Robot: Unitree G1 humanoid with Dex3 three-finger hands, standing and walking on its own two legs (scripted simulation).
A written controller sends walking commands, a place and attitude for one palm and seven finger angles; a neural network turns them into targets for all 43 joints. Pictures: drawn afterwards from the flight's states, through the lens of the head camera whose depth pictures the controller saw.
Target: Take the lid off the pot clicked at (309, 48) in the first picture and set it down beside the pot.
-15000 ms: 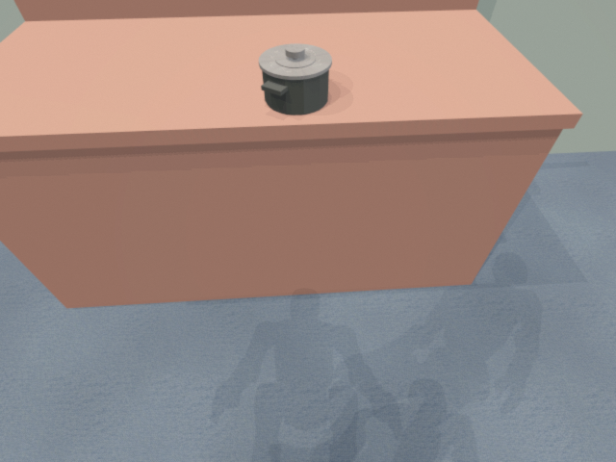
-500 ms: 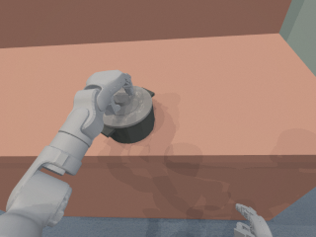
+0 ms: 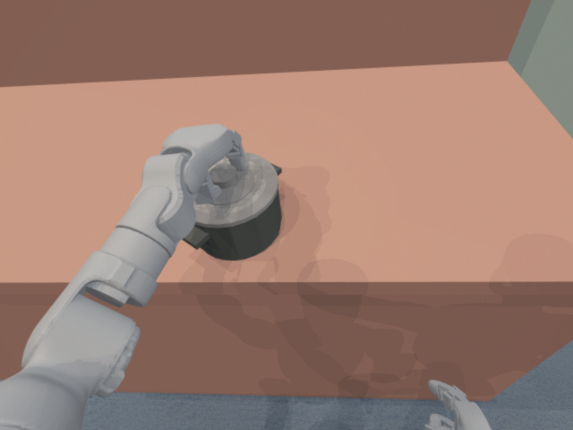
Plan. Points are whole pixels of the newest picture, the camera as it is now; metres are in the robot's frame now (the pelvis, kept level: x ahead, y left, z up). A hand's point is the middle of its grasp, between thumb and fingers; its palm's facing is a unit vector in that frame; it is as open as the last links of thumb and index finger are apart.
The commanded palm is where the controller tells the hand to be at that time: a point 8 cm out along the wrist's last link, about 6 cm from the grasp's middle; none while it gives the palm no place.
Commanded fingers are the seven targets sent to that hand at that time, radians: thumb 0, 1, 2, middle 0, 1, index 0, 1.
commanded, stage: lift the lid straight up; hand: left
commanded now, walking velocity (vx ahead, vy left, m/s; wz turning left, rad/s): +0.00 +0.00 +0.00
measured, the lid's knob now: (223, 176) +0.46 +0.11 +0.12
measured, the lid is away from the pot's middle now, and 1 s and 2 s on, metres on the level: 0.01 0.02 0.02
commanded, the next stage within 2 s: move the lid sideways beside the pot in 1.94 s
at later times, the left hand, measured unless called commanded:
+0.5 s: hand (216, 165) +0.43 +0.10 +0.17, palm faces -0.21 -0.03 -0.98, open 7.8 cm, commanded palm +0.40 +0.11 +0.25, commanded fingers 0.00 0.57 1.14 -1.28 -1.07 -0.83 -0.90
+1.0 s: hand (209, 139) +0.43 +0.10 +0.21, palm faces -0.14 -0.03 -0.99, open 7.8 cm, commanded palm +0.40 +0.11 +0.29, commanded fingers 0.00 0.57 1.14 -1.28 -1.07 -0.83 -0.90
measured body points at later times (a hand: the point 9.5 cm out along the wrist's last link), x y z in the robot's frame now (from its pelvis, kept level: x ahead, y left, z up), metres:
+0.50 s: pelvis +0.00 +0.00 +0.00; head +0.01 -0.05 +0.45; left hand +0.43 +0.10 +0.23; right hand +0.18 -0.23 -0.12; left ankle +0.02 +0.11 -0.74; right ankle -0.02 -0.13 -0.74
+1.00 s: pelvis +0.00 +0.00 +0.00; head +0.01 -0.05 +0.45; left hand +0.43 +0.10 +0.27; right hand +0.18 -0.24 -0.11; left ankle +0.02 +0.11 -0.74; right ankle -0.02 -0.13 -0.74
